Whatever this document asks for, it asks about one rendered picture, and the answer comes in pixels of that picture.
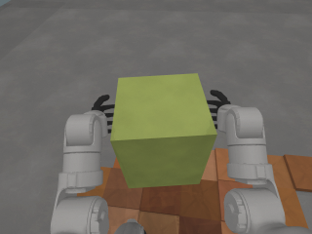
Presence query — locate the left robot thigh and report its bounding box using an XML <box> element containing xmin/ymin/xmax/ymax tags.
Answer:
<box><xmin>114</xmin><ymin>222</ymin><xmax>144</xmax><ymax>234</ymax></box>

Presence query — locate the left robot hand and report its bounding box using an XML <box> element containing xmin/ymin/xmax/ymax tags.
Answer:
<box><xmin>92</xmin><ymin>95</ymin><xmax>115</xmax><ymax>134</ymax></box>

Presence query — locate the left robot shin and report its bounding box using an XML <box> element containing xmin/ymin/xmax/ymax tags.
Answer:
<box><xmin>127</xmin><ymin>218</ymin><xmax>138</xmax><ymax>223</ymax></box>

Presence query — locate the right robot hand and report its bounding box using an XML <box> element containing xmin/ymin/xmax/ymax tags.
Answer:
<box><xmin>207</xmin><ymin>90</ymin><xmax>231</xmax><ymax>129</ymax></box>

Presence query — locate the robot left forearm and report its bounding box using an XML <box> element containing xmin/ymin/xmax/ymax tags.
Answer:
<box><xmin>50</xmin><ymin>110</ymin><xmax>108</xmax><ymax>234</ymax></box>

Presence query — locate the right robot upper arm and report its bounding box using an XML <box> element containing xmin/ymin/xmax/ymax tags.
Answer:
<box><xmin>223</xmin><ymin>187</ymin><xmax>312</xmax><ymax>234</ymax></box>

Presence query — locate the robot right forearm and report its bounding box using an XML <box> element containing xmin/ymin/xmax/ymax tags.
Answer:
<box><xmin>216</xmin><ymin>104</ymin><xmax>286</xmax><ymax>222</ymax></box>

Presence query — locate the carton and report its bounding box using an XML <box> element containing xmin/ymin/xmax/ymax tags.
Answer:
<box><xmin>110</xmin><ymin>73</ymin><xmax>217</xmax><ymax>188</ymax></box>

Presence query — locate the left robot upper arm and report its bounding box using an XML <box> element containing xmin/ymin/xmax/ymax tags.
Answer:
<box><xmin>51</xmin><ymin>195</ymin><xmax>109</xmax><ymax>234</ymax></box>

